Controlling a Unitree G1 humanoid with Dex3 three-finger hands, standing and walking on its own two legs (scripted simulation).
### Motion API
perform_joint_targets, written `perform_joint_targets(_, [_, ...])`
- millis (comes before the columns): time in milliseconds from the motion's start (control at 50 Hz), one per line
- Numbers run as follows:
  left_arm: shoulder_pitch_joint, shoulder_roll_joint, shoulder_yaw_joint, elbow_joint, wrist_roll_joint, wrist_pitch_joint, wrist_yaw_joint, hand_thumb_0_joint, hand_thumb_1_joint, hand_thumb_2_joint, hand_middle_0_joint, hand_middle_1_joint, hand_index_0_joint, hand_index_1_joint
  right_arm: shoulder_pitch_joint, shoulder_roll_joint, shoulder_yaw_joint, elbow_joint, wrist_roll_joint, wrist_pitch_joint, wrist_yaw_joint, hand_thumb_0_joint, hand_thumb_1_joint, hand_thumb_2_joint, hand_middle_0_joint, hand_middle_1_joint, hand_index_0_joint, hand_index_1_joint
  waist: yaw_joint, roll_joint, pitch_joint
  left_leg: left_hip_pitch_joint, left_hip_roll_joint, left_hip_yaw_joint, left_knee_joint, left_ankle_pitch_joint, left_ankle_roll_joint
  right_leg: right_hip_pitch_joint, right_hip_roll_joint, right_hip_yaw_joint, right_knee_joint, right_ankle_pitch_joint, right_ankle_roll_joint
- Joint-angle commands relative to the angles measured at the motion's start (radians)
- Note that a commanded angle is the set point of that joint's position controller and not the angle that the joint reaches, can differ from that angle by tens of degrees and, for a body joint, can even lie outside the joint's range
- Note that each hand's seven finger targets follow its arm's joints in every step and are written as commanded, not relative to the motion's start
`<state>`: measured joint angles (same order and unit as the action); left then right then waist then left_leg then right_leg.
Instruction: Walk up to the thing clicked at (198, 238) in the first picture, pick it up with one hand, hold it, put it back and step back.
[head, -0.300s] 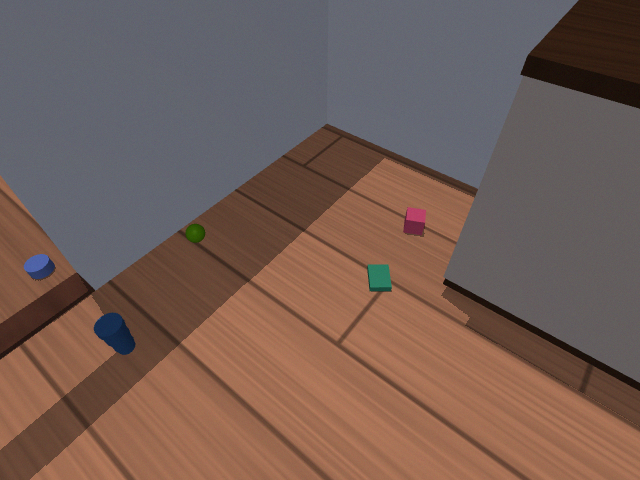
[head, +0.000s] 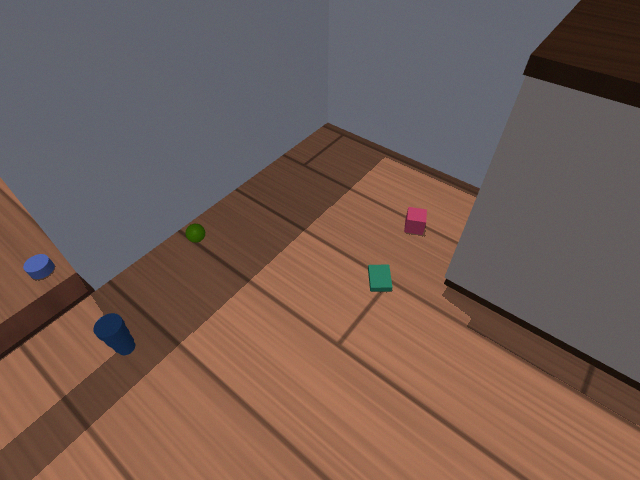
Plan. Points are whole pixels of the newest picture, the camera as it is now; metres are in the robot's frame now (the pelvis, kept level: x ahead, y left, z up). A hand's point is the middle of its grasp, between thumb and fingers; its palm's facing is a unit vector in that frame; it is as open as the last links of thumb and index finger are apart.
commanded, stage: stand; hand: left
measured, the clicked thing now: (195, 233) +1.13 +0.58 -0.74
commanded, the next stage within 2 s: walk up in 0.82 s
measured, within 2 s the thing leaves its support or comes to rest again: neither
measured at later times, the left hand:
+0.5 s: hand out of the picture +0.08 +0.25 -0.15, palm faces -0.02 -0.94 -0.35, open 7.3 cm
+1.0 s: hand out of the picture +0.06 +0.30 -0.15, palm faces +0.10 -0.92 -0.37, open 7.3 cm
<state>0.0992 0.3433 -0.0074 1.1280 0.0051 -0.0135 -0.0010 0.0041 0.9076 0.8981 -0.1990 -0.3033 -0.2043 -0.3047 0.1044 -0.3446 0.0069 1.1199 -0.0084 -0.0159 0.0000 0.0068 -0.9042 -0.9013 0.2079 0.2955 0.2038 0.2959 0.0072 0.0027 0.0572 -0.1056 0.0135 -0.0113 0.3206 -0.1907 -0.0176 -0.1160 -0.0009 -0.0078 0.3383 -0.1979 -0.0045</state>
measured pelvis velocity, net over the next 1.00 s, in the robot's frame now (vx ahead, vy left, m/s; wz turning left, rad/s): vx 0.02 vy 0.02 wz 0.08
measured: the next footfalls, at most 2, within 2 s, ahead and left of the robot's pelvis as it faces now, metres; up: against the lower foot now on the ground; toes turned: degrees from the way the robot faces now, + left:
left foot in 1.16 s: +0.18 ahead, +0.24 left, +0.00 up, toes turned +13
right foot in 1.64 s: +0.47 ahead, +0.03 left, +0.00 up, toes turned +10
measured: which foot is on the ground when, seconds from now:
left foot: down 0.00-0.88, up 0.90-1.00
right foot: down 0.00-1.00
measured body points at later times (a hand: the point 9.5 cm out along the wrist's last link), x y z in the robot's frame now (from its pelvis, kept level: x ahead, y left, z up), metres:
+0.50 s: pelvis +0.00 +0.00 +0.00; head +0.02 +0.00 +0.45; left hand +0.08 +0.30 -0.13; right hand +0.09 -0.30 -0.13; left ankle -0.01 +0.13 -0.75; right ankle -0.01 -0.11 -0.75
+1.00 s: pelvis +0.02 +0.02 +0.00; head +0.03 +0.02 +0.44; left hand +0.05 +0.34 -0.12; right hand +0.11 -0.30 -0.13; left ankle +0.02 +0.15 -0.71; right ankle -0.01 -0.11 -0.75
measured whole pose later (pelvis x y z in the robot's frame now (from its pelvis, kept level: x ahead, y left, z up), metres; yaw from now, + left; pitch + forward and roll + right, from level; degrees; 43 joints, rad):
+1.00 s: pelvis +0.02 +0.02 +0.00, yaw +5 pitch -1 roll -1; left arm 0.21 0.38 0.07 1.01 0.04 -0.07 -0.03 0.00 0.90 0.90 -0.20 -0.30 -0.21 -0.31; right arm 0.22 -0.41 -0.07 1.03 -0.05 0.01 0.07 0.01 -0.90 -0.90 0.21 0.30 0.20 0.30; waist 0.04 0.02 0.04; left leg -0.37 0.04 -0.01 0.81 -0.40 0.02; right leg -0.07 -0.03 -0.08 0.36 -0.28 -0.03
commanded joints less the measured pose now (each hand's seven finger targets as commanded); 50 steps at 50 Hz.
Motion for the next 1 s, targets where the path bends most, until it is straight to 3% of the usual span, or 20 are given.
perform_joint_targets(0, [-0.039,0.213,0.043,-0.063,0.001,-0.022,0.013,0.000,0.900,0.900,-0.200,-0.300,-0.200,-0.300,-0.033,-0.203,-0.041,-0.056,0.000,-0.019,-0.013,0.000,-0.900,-0.900,0.200,0.300,0.200,0.300,-0.007,-0.006,-0.101,0.021,0.113,-0.081,-0.023,0.213,0.037,0.028,-0.125,0.090,-0.041,0.226,-0.023])
perform_joint_targets(80, [-0.039,0.212,0.045,-0.061,0.000,-0.018,0.012,0.000,0.900,0.900,-0.200,-0.300,-0.200,-0.300,-0.026,-0.208,-0.042,-0.053,0.001,-0.017,-0.014,0.000,-0.900,-0.900,0.200,0.300,0.200,0.300,-0.007,-0.002,-0.094,0.009,0.110,-0.079,-0.039,0.167,0.036,0.029,-0.125,0.093,-0.047,0.182,-0.024])
perform_joint_targets(240, [-0.045,0.219,0.048,-0.064,0.002,-0.020,0.013,0.000,0.900,0.900,-0.200,-0.300,-0.200,-0.300,-0.036,-0.207,-0.043,-0.058,0.001,-0.019,-0.015,0.000,-0.900,-0.900,0.200,0.300,0.200,0.300,-0.005,-0.010,-0.114,0.037,0.116,-0.078,-0.027,0.233,0.039,0.043,-0.130,0.093,-0.039,0.246,-0.026])
perform_joint_targets(360, [-0.040,0.215,0.048,-0.063,0.001,-0.021,0.013,0.000,0.900,0.900,-0.200,-0.300,-0.200,-0.300,-0.027,-0.210,-0.044,-0.057,0.001,-0.016,-0.014,0.000,-0.900,-0.900,0.200,0.300,0.200,0.300,-0.008,-0.002,-0.102,0.024,0.112,-0.077,-0.037,0.195,0.038,0.046,-0.130,0.092,-0.054,0.214,-0.024])
perform_joint_targets(420, [-0.042,0.213,0.048,-0.066,0.001,-0.022,0.013,0.000,0.900,0.900,-0.200,-0.300,-0.200,-0.300,-0.033,-0.211,-0.044,-0.059,0.000,-0.019,-0.014,0.000,-0.900,-0.900,0.200,0.300,0.200,0.300,-0.006,0.007,-0.105,0.032,0.115,-0.077,-0.030,0.226,0.037,0.045,-0.134,0.096,-0.051,0.244,-0.024])
perform_joint_targets(780, [-0.027,0.217,0.050,-0.059,0.002,-0.020,0.012,0.000,0.900,0.900,-0.200,-0.300,-0.200,-0.300,-0.028,-0.208,-0.043,-0.057,0.000,-0.016,-0.013,0.000,-0.900,-0.900,0.200,0.300,0.200,0.300,-0.004,-0.006,-0.074,0.021,0.111,-0.088,-0.050,0.156,0.037,0.024,-0.126,0.091,-0.069,0.162,-0.021])
perform_joint_targets(800, [0.045,0.331,0.122,-0.114,0.012,-0.043,-0.011,0.000,0.900,0.900,-0.200,-0.300,-0.200,-0.300,0.030,-0.290,-0.106,-0.124,-0.017,-0.018,0.020,0.000,-0.900,-0.900,0.200,0.300,0.200,0.300,0.024,0.008,-0.147,-0.109,0.053,-0.124,0.053,-0.308,0.110,0.148,-0.080,0.059,0.029,-0.305,-0.053])
perform_joint_targets(820, [0.104,0.336,0.133,-0.101,0.025,-0.046,-0.016,0.000,0.900,0.900,-0.200,-0.300,-0.200,-0.300,-0.015,-0.284,-0.108,-0.143,-0.026,-0.013,0.034,0.000,-0.900,-0.900,0.200,0.300,0.200,0.300,0.062,0.004,-0.078,-0.312,0.044,-0.113,0.107,-0.424,0.109,0.189,-0.135,0.137,0.016,-0.452,-0.089])
perform_joint_targets(840, [0.137,0.357,0.149,-0.093,0.031,-0.051,-0.015,0.000,0.900,0.900,-0.200,-0.300,-0.200,-0.300,-0.065,-0.259,-0.101,-0.173,-0.032,-0.006,0.042,0.000,-0.900,-0.900,0.200,0.300,0.200,0.300,0.086,-0.086,-0.010,-0.479,0.002,-0.028,0.263,-0.355,0.084,0.234,-0.230,0.249,-0.098,-0.565,-0.131])
perform_joint_targets(860, [0.155,0.391,0.165,-0.117,0.035,-0.056,-0.012,0.000,0.900,0.900,-0.200,-0.300,-0.200,-0.300,-0.126,-0.241,-0.102,-0.219,-0.043,-0.002,0.049,0.000,-0.900,-0.900,0.200,0.300,0.200,0.300,0.118,-0.176,0.023,-0.573,0.008,-0.002,0.505,-0.289,0.064,0.182,-0.404,0.425,-0.229,-0.632,-0.214])
perform_joint_targets(880, [0.122,0.380,0.164,-0.154,0.036,-0.066,-0.010,0.000,0.900,0.900,-0.200,-0.300,-0.200,-0.300,-0.104,-0.244,-0.108,-0.230,-0.047,-0.004,0.053,0.000,-0.900,-0.900,0.200,0.300,0.200,0.300,0.099,-0.125,0.048,-0.611,0.062,-0.047,0.559,-0.258,0.049,0.152,-0.459,0.451,-0.247,-0.591,-0.253])
perform_joint_targets(900, [0.101,0.363,0.161,-0.172,0.033,-0.069,-0.013,0.000,0.900,0.900,-0.200,-0.300,-0.200,-0.300,-0.081,-0.255,-0.119,-0.229,-0.045,-0.009,0.059,0.000,-0.900,-0.900,0.200,0.300,0.200,0.300,0.089,-0.081,0.062,-0.601,0.088,-0.068,0.567,-0.244,0.039,0.129,-0.459,0.442,-0.236,-0.518,-0.265])
perform_joint_targets(940, [0.082,0.332,0.156,-0.195,0.037,-0.079,-0.016,0.000,0.900,0.900,-0.200,-0.300,-0.200,-0.300,-0.018,-0.262,-0.132,-0.222,-0.034,-0.016,0.075,0.000,-0.900,-0.900,0.200,0.300,0.200,0.300,0.055,-0.067,0.034,-0.558,0.112,-0.075,0.539,-0.221,0.031,0.150,-0.376,0.303,-0.218,-0.417,-0.233])
perform_joint_targets(980, [0.058,0.350,0.159,-0.223,0.037,-0.083,-0.023,0.000,0.900,0.900,-0.200,-0.300,-0.200,-0.300,0.003,-0.254,-0.137,-0.232,-0.030,-0.018,0.089,0.000,-0.900,-0.900,0.200,0.300,0.200,0.300,0.040,-0.117,0.043,-0.510,0.121,-0.054,0.481,-0.198,0.017,0.120,-0.343,0.193,-0.203,-0.333,-0.216])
